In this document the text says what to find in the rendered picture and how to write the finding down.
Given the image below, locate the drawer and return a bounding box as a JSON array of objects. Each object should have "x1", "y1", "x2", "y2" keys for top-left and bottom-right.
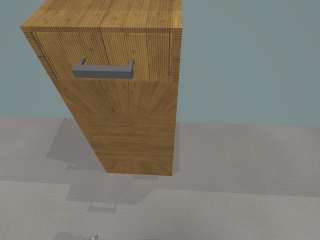
[{"x1": 32, "y1": 32, "x2": 173, "y2": 82}]

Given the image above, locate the handle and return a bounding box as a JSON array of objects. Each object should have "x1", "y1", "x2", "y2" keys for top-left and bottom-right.
[{"x1": 71, "y1": 58, "x2": 135, "y2": 79}]

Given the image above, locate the cabinet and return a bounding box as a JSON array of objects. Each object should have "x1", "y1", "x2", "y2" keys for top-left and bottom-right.
[{"x1": 19, "y1": 0, "x2": 183, "y2": 176}]

